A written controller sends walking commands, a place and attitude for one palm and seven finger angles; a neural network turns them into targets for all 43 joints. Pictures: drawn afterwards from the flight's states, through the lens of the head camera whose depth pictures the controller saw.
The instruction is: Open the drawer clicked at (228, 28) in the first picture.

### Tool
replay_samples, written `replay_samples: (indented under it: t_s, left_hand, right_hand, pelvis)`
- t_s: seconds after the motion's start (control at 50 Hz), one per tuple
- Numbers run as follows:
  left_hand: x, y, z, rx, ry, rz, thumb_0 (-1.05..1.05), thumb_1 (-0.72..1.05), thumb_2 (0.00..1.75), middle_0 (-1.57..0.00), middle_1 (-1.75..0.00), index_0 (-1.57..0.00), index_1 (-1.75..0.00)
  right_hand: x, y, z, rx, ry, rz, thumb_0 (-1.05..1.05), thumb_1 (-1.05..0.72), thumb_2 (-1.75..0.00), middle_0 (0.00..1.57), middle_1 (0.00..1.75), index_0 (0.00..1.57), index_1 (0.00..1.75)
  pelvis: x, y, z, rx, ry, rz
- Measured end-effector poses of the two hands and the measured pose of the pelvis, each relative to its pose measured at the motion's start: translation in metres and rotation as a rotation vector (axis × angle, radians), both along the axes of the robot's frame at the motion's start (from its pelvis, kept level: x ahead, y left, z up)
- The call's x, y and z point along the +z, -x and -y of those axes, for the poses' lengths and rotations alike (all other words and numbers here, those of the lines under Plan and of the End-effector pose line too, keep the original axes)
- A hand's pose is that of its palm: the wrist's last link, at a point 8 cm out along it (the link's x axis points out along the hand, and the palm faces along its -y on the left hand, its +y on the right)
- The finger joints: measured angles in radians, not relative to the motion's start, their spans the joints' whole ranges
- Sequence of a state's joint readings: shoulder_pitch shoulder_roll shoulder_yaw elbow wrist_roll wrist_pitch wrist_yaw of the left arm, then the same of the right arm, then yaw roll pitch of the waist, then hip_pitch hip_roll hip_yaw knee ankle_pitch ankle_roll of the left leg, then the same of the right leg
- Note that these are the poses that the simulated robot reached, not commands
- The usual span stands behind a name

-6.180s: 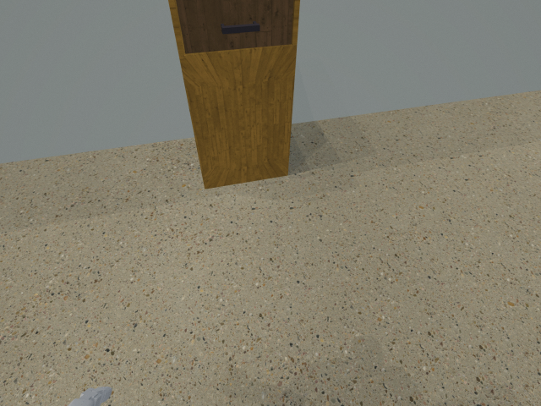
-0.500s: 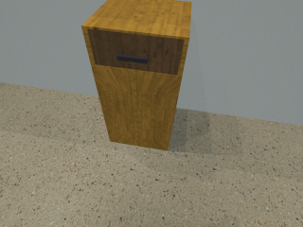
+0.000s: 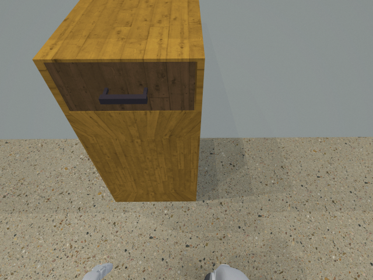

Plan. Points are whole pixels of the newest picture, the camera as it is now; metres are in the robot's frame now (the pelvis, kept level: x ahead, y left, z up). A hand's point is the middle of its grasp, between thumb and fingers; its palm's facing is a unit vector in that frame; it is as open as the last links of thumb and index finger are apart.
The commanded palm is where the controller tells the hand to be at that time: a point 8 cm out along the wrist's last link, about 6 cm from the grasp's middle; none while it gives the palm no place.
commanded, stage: take the last steps up to it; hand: left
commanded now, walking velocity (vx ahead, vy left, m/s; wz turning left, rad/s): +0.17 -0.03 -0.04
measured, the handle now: (124, 94) +0.60 +0.19 +0.05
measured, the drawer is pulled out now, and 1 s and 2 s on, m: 0.00 0.00 0.00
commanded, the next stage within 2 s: come to a stop and stand still in 0.04 s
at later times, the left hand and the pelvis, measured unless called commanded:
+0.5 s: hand out of the picture +0.13 +0.19 -0.17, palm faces +0.08 -0.98 -0.20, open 7.4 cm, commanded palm none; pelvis +0.11 +0.01 +0.00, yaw +0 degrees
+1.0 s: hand out of the picture +0.10 +0.15 -0.14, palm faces +0.00 -0.97 -0.25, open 7.4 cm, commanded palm none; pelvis +0.06 -0.03 +0.02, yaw -3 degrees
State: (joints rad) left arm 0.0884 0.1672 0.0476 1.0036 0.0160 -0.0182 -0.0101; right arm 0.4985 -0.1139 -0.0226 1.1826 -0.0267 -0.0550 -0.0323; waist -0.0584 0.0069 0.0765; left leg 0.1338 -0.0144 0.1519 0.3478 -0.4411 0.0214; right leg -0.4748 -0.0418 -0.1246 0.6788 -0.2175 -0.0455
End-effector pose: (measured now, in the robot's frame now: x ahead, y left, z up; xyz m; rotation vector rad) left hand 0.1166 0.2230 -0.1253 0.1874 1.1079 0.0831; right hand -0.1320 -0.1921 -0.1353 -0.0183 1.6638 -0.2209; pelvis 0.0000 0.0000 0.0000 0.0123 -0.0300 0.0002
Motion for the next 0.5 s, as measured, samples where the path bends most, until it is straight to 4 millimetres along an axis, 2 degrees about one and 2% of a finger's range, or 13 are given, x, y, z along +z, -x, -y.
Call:
replay_samples:
  t_s: [0.04, 0.08, 0.16, 0.24, 0.3, 0.4, 0.5]
  left_hand:
    - [-0.004, -0.025, 0.008, -0.008, -0.011, 0.036, 0.01, 0.91, 0.90, -0.20, -0.30, -0.19, -0.29]
    - [-0.004, -0.036, 0.014, 0.003, -0.012, 0.046, 0.00, 0.91, 0.90, -0.20, -0.30, -0.19, -0.29]
    - [0.001, -0.029, 0.022, 0.045, -0.011, -0.026, 0.00, 0.91, 0.90, -0.20, -0.30, -0.19, -0.29]
    - [0.009, -0.022, 0.014, 0.082, -0.053, -0.098, -0.01, 0.95, 0.90, -0.21, -0.30, -0.20, -0.29]
    - [0.010, -0.019, 0.011, 0.086, -0.057, -0.148, -0.01, 0.94, 0.90, -0.21, -0.30, -0.20, -0.29]
    - [0.004, -0.013, 0.004, 0.125, -0.035, -0.193, 0.00, 0.93, 0.90, -0.21, -0.30, -0.20, -0.29]
    - [-0.014, -0.009, -0.013, 0.153, -0.005, -0.228, 0.00, 0.91, 0.90, -0.21, -0.30, -0.20, -0.29]
  right_hand:
    - [-0.008, -0.010, 0.003, -0.017, -0.021, -0.034, 0.00, -0.91, -0.90, 0.20, 0.30, 0.20, 0.30]
    - [-0.012, -0.031, 0.010, -0.022, -0.027, -0.028, 0.01, -0.91, -0.90, 0.20, 0.30, 0.20, 0.30]
    - [-0.012, -0.100, 0.028, 0.008, -0.014, 0.081, 0.01, -0.91, -0.90, 0.20, 0.30, 0.19, 0.30]
    - [-0.007, -0.177, 0.040, 0.052, 0.007, 0.223, 0.01, -0.91, -0.90, 0.20, 0.30, 0.19, 0.30]
    - [-0.005, -0.221, 0.043, 0.080, 0.025, 0.289, 0.01, -0.93, -0.90, 0.20, 0.30, 0.19, 0.30]
    - [-0.002, -0.269, 0.047, 0.119, 0.061, 0.331, 0.02, -0.95, -0.90, 0.20, 0.30, 0.19, 0.30]
    - [0.003, -0.300, 0.037, 0.157, 0.104, 0.382, 0.01, -0.93, -0.90, 0.20, 0.30, 0.19, 0.30]
  pelvis:
    - [-0.008, -0.020, 0.009, -0.004, -0.006, 0.006]
    - [-0.009, -0.034, 0.015, -0.002, 0.001, 0.015]
    - [0.002, -0.057, 0.021, 0.000, 0.010, 0.014]
    - [0.012, -0.076, 0.023, -0.002, 0.009, -0.008]
    - [0.015, -0.087, 0.020, -0.010, 0.007, -0.018]
    - [0.013, -0.101, 0.007, -0.015, 0.007, -0.013]
    - [0.005, -0.107, -0.010, -0.006, 0.026, -0.010]
